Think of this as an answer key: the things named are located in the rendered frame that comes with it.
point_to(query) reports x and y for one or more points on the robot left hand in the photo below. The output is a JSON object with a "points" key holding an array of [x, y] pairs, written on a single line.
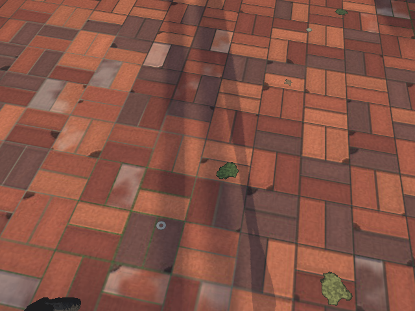
{"points": [[57, 304]]}

